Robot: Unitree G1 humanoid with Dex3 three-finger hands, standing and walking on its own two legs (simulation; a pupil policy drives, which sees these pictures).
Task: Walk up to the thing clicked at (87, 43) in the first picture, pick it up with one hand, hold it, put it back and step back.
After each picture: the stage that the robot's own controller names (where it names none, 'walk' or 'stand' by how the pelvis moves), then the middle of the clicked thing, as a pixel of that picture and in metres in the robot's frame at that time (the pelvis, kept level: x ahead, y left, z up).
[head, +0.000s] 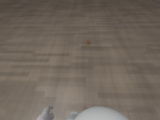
stand; (87, 42) +1.65 +0.09 -0.72
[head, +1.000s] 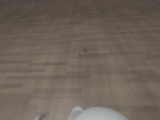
walk; (84, 50) +1.51 +0.27 -0.71
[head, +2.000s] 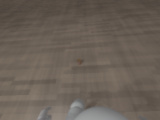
walk; (79, 61) +1.00 +0.29 -0.72
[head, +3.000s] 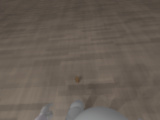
walk; (77, 79) +0.61 +0.26 -0.72
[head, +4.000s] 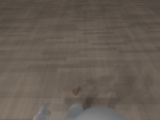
stand; (75, 92) +0.39 +0.21 -0.70
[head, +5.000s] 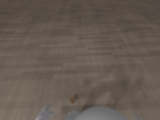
stand; (72, 100) +0.32 +0.22 -0.72
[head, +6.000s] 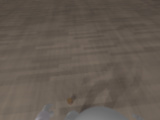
stand; (70, 101) +0.30 +0.25 -0.72
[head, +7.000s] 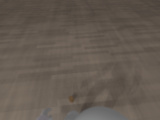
stand; (71, 99) +0.33 +0.23 -0.73
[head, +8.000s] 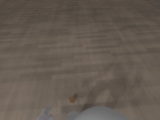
stand; (71, 99) +0.31 +0.22 -0.73
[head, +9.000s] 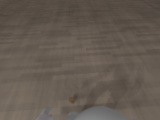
stand; (71, 100) +0.32 +0.23 -0.73
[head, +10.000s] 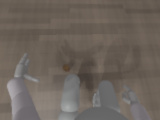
go down; (66, 68) +0.38 +0.24 -0.44
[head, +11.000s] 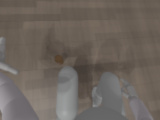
go down; (59, 60) +0.39 +0.29 -0.31
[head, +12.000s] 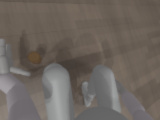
close in; (35, 58) +0.36 +0.32 -0.23
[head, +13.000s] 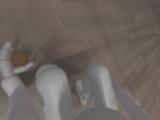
close; (20, 61) +0.35 +0.32 -0.21
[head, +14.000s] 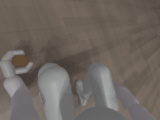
lift; (21, 62) +0.33 +0.33 -0.21
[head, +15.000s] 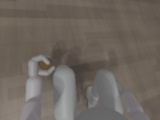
lift; (46, 65) +0.30 +0.30 -0.10
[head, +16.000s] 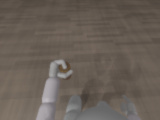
lift; (65, 71) +0.32 +0.18 +0.03
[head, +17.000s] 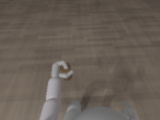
hold; (66, 72) +0.32 +0.18 +0.01
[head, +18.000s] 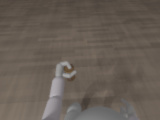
hold; (69, 72) +0.33 +0.16 +0.00
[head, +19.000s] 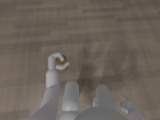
crouch; (63, 63) +0.38 +0.20 -0.07
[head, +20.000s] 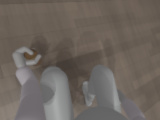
lower; (33, 57) +0.37 +0.31 -0.19
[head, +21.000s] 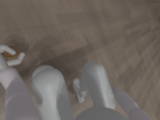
lower; (13, 56) +0.38 +0.33 -0.22
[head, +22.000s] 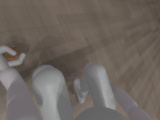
lower; (14, 57) +0.37 +0.34 -0.21
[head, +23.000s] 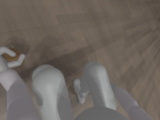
lower; (14, 58) +0.37 +0.34 -0.21
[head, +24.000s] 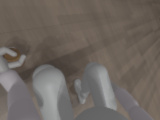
loosen; (15, 58) +0.36 +0.34 -0.21
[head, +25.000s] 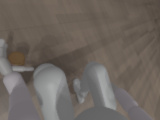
withdraw; (17, 60) +0.35 +0.32 -0.21
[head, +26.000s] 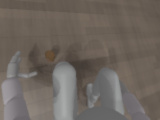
stand; (50, 56) +0.38 +0.30 -0.25
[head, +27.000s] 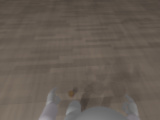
stand; (71, 94) +0.34 +0.20 -0.64
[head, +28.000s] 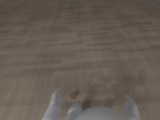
stand; (72, 96) +0.36 +0.21 -0.67
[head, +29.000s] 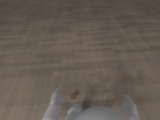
stand; (73, 96) +0.35 +0.21 -0.67
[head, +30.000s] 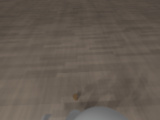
stand; (75, 97) +0.37 +0.20 -0.72
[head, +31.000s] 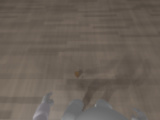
walk; (77, 74) +0.51 +0.19 -0.70
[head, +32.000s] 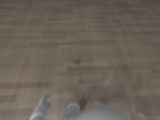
walk; (76, 62) +0.82 +0.19 -0.71
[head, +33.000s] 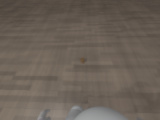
stand; (82, 60) +1.02 +0.21 -0.71
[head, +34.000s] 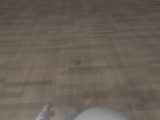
stand; (76, 63) +1.00 +0.24 -0.73
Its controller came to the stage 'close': yes
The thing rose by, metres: 0.71
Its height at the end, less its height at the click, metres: +0.00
